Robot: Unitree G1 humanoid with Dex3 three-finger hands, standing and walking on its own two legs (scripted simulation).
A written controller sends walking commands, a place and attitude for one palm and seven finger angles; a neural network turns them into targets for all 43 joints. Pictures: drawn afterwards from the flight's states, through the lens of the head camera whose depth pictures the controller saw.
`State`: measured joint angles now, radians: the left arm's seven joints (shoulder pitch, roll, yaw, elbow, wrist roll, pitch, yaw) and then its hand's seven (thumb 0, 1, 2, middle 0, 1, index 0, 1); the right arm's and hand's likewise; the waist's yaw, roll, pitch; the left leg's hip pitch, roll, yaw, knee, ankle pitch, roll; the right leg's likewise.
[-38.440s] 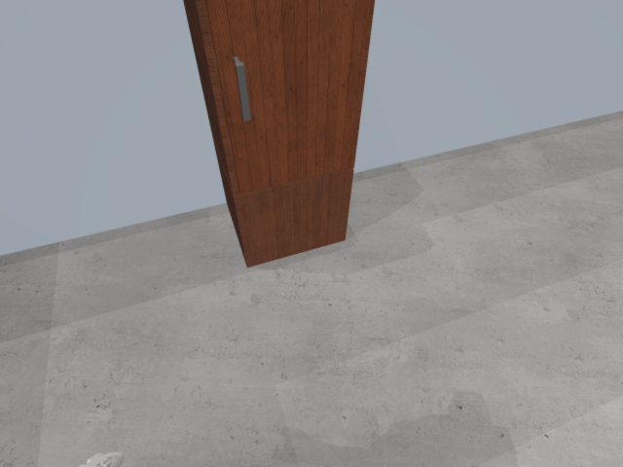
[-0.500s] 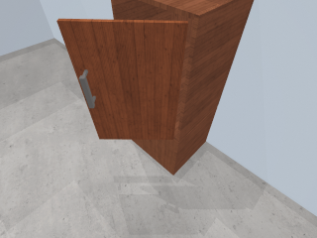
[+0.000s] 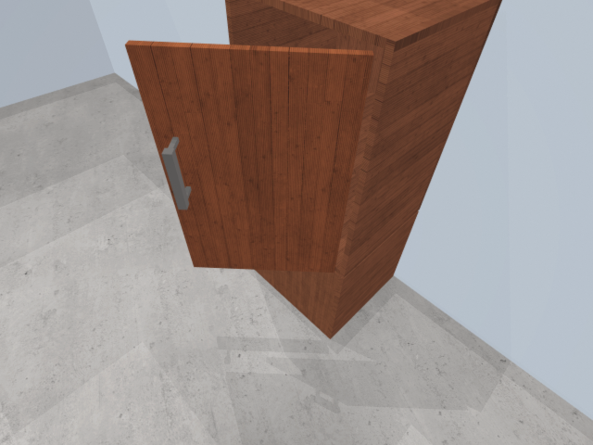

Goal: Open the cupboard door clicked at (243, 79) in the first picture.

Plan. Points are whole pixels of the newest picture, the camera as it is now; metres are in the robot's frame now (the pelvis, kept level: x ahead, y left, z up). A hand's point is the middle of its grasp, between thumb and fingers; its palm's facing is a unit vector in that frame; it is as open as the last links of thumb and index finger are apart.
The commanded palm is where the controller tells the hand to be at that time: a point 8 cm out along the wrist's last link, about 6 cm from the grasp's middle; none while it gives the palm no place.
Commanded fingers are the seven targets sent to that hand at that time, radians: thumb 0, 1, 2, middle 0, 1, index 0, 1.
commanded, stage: shuffle to correct the standing spot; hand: left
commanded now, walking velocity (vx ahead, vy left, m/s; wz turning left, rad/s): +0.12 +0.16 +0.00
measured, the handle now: (179, 174) +0.59 +0.28 +0.01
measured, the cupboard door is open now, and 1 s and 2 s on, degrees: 44 44 44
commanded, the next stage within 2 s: come to a stop and stand still in 0.04 s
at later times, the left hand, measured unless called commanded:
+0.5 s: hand out of the picture +0.11 +0.19 -0.16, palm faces -0.01 -0.97 -0.23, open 7.2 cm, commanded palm none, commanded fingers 0.00 0.90 0.90 -0.20 -0.30 -0.20 -0.30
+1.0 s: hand out of the picture +0.01 +0.14 -0.17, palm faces +0.03 -0.99 -0.17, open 7.3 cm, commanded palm none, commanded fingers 0.00 0.90 0.90 -0.20 -0.30 -0.20 -0.30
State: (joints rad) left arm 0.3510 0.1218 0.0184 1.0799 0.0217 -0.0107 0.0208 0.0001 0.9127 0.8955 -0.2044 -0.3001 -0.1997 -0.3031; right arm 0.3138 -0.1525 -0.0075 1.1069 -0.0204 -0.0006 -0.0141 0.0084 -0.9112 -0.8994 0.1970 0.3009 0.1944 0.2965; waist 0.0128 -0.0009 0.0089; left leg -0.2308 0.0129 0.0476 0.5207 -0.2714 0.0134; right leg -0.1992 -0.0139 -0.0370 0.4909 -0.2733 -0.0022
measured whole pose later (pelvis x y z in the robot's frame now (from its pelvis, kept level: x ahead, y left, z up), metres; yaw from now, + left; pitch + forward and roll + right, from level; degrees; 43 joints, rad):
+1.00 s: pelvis +0.04 -0.01 +0.01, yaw -1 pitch -1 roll +1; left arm 0.33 0.13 0.00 1.13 0.01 -0.01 0.03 0.00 0.92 0.90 -0.20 -0.30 -0.20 -0.30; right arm 0.32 -0.12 0.02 1.17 -0.01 -0.01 -0.03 0.01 -0.91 -0.90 0.20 0.30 0.19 0.30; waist 0.01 -0.01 0.03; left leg -0.10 0.02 0.06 0.37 -0.25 -0.01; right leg -0.20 0.03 -0.10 0.39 -0.18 -0.07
